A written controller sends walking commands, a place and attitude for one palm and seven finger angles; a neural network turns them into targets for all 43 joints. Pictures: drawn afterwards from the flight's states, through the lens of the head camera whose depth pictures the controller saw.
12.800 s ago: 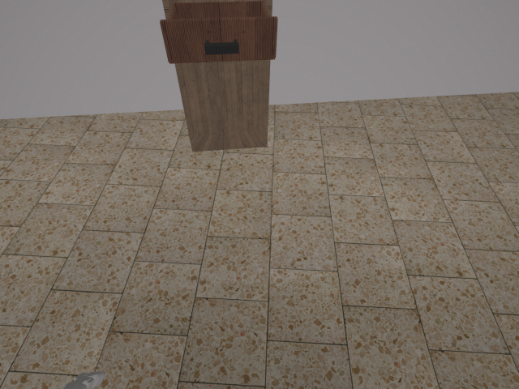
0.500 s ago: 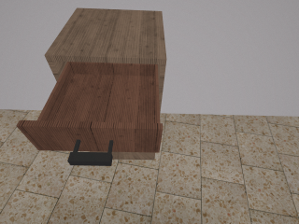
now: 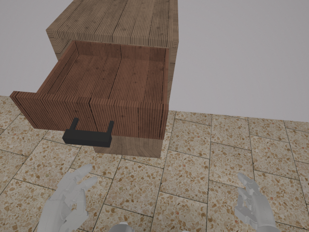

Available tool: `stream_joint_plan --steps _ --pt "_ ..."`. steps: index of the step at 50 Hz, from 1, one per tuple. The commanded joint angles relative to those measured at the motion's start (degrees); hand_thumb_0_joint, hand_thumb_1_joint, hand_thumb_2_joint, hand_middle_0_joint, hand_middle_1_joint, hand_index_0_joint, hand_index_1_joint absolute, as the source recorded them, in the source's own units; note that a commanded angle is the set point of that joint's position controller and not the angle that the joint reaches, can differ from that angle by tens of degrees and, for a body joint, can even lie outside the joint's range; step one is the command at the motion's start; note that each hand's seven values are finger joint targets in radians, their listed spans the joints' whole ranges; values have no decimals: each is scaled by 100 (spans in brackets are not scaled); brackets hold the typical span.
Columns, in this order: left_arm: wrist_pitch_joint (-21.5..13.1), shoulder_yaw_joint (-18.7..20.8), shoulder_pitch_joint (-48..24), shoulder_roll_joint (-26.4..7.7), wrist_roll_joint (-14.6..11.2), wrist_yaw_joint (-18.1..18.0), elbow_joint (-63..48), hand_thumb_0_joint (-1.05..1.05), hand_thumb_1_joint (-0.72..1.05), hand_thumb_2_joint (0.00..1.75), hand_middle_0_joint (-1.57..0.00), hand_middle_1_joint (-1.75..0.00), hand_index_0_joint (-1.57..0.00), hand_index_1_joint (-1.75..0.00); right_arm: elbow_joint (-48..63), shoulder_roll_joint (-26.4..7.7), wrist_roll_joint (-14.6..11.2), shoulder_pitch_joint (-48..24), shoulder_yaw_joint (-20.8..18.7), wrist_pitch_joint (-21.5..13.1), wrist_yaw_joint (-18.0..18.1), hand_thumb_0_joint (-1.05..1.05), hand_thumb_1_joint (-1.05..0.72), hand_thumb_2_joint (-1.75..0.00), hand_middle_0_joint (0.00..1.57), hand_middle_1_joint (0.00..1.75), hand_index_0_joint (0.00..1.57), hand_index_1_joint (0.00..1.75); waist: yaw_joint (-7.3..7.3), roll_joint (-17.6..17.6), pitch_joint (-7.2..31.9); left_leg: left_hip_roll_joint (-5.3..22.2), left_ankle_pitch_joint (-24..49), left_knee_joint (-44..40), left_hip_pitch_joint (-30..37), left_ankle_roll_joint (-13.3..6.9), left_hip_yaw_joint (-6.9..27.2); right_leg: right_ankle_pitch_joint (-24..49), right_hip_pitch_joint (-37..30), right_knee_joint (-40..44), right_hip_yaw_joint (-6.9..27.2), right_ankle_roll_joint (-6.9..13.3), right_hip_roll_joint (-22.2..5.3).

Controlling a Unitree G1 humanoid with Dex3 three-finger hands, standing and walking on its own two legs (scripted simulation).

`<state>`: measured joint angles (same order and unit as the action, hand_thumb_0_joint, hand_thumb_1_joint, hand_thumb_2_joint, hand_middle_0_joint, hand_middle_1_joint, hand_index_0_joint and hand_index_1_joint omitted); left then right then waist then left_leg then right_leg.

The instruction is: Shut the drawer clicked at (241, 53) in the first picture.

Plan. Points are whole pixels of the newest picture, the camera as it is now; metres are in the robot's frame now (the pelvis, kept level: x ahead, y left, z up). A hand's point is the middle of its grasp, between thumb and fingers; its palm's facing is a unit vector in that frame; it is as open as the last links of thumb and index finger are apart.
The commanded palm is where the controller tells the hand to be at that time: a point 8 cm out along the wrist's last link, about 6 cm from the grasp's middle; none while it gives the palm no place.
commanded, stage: raise the hand and make a fist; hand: left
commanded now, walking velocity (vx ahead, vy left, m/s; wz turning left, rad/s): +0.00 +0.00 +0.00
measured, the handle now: (90, 130) +0.36 +0.20 +0.05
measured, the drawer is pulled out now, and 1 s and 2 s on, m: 0.29 0.29 0.29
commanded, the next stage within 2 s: bring the fist close to the handle in 1.54 s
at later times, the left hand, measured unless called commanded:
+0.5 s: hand (80, 200) +0.17 +0.17 +0.07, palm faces +0.04 -1.00 -0.09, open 3.8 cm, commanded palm +0.13 +0.22 +0.09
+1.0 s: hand (73, 195) +0.17 +0.16 +0.13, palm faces +0.03 -1.00 -0.06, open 3.2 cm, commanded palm +0.12 +0.21 +0.14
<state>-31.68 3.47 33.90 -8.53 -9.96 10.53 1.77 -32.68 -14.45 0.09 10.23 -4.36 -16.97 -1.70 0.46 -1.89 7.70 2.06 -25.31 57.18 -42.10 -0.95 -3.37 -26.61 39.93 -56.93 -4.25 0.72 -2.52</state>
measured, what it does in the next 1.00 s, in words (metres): stands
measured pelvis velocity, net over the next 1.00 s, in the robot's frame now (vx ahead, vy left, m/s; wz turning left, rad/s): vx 0.02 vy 0.00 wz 0.03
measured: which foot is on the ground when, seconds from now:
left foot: down 0.00-1.00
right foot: down 0.00-1.00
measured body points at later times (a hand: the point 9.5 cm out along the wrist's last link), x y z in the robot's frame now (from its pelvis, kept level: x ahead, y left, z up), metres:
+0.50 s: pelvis +0.01 -0.03 +0.01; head +0.05 -0.04 +0.45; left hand +0.17 +0.22 +0.08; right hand +0.17 -0.27 -0.08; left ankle +0.03 +0.11 -0.68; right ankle +0.01 -0.11 -0.68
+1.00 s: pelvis +0.02 +0.00 +0.02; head +0.03 -0.01 +0.47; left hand +0.16 +0.22 +0.13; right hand +0.24 -0.19 -0.02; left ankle +0.03 +0.11 -0.68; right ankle +0.01 -0.11 -0.68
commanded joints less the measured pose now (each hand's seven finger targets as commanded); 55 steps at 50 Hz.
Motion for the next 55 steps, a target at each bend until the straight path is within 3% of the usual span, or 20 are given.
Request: stream_joint_plan --steps 1,5,8,10,12,14,15,18,20,23,26,29,31,33,42,45,46,47,51,55 --pt "-785 655 -172 -688 -308 173 -2030 0 90 90 -58 -71 -58 -71 1043 -509 -71 -361 -97 -79 105 0 -90 -90 20 30 20 30 16 766 670 -141 278 -363 192 20 428 -48 447 409 169 155 286" --pt "-6 481 -503 -785 -460 359 -2329 0 90 90 -66 -80 -66 -80 1221 -555 -230 -197 2 74 359 0 -90 -90 20 30 20 30 -272 432 535 -172 -16 -153 -5 -91 405 -532 270 1002 587 54 246" --pt "467 512 -623 -984 -501 586 -2573 0 90 90 -72 -86 -72 -86 1271 -491 -273 -92 51 141 502 0 -90 -90 20 30 20 30 -253 402 721 -173 368 -54 91 -119 355 -267 -132 1243 797 -3 183" --pt "730 914 -391 -1223 -560 639 -2311 0 90 90 -76 -91 -76 -91 1205 -429 -269 -168 71 178 553 0 -90 -90 20 30 20 30 -145 126 808 -166 617 -44 60 -111 381 125 -452 1306 860 -69 152" --pt "891 1065 -179 -1124 -694 680 -2188 0 90 90 -80 -95 -80 -95 1190 -356 -272 -224 103 210 576 0 -90 -90 20 30 20 30 -47 71 777 -180 751 -153 57 -70 395 483 -735 1360 876 -138 59" --pt "970 1223 -59 -1109 -806 667 -2084 0 90 90 -84 -99 -84 -99 1142 -320 -281 -291 120 202 584 0 -90 -90 20 30 20 30 10 58 680 -183 800 -287 110 -45 422 656 -857 1426 847 -185 15" --pt "1005 1347 42 -1199 -802 640 -1890 0 90 90 -86 -101 -86 -101 1085 -326 -277 -386 122 195 591 0 -90 -90 20 30 20 30 38 -131 605 -176 850 -295 106 -47 442 790 -940 1466 889 -233 -3" --pt "949 1301 167 -1117 -847 646 -2121 0 90 90 -92 -108 -92 -108 1077 -302 -275 -304 122 108 571 0 -90 -90 20 30 20 30 69 51 667 -202 977 -480 295 -34 433 1057 -1069 1501 838 -257 -70" --pt "874 1434 179 -1240 -860 637 -1944 0 90 90 -96 -112 -96 -112 1000 -341 -281 -365 110 68 597 0 -90 -90 20 30 20 30 45 -361 457 -197 915 -494 236 -41 465 1005 -1098 1640 948 -335 -102" --pt "679 1341 397 -1152 -902 728 -2232 0 90 90 -102 -119 -102 -119 990 -362 -306 -216 60 -80 575 0 -90 -90 20 30 20 30 88 -72 716 -225 1128 -656 548 -44 429 1338 -1238 1593 843 -286 -99" --pt "562 1305 482 -1107 -921 739 -2251 0 90 90 -108 -125 -108 -125 914 -401 -334 -183 32 -157 570 0 -90 -90 20 30 20 30 57 -148 618 -221 1193 -765 697 -48 430 1404 -1223 1621 755 -262 -41" --pt "499 1075 652 -995 -899 720 -2664 0 90 90 -114 -132 -114 -132 971 -405 -349 -166 12 -268 523 0 -90 -90 20 30 20 30 69 247 692 -225 1372 -916 1046 -73 394 1587 -1185 1527 522 -167 52" --pt "537 1061 826 -968 -837 619 -2666 0 90 90 -118 -136 -118 -136 955 -396 -351 -184 7 -255 504 0 -90 -90 20 30 20 30 91 158 556 -213 1431 -992 1103 -80 397 1606 -1172 1516 412 -126 107" --pt "577 873 869 -857 -787 546 -2959 0 90 90 -122 -140 -122 -140 1056 -400 -345 -206 27 -275 465 0 -90 -90 20 30 20 30 103 378 531 -204 1465 -1120 1262 -93 393 1473 -1096 1443 198 -46 192" --pt "1159 533 753 -777 -476 156 -3647 0 90 90 -140 -160 -140 -160 1334 -387 -341 -218 183 -93 401 0 -90 -90 20 30 20 30 58 447 265 -124 1092 -1451 1504 -90 478 1012 -985 1498 -102 -4 312" --pt "1364 544 670 -850 -415 116 -3764 0 90 90 -140 -160 -140 -160 1337 -399 -342 -278 249 -77 397 0 -90 -90 20 30 20 30 71 413 184 -88 1103 -1520 1564 -87 523 1017 -1061 1544 -132 6 328" --pt "1411 333 706 -673 -419 136 -3929 0 90 90 -140 -160 -140 -160 1384 -376 -337 -219 282 -85 382 0 -90 -90 20 30 20 30 55 556 278 -102 1183 -1538 1686 -89 523 1105 -1069 1535 -144 6 321" --pt "1486 376 710 -738 -412 140 -4006 0 90 90 -140 -160 -140 -160 1388 -372 -343 -216 291 -95 369 0 -90 -90 20 30 20 30 63 599 320 -85 1247 -1555 1718 -75 530 1163 -1121 1527 -167 8 322" --pt "1750 360 828 -723 -370 91 -4136 0 90 90 -140 -160 -140 -160 1404 -359 -347 -246 335 -106 344 0 -90 -90 20 30 20 30 113 375 244 -69 1291 -1673 1724 -56 578 1198 -1230 1570 -229 6 342" --pt "1927 380 792 -776 -357 3 -4405 0 90 90 -140 -160 -140 -160 1431 -351 -360 -346 380 -142 351 0 -90 -90 20 30 20 30 140 453 86 -67 1242 -1763 1766 -49 575 1170 -1313 1657 -230 12 337"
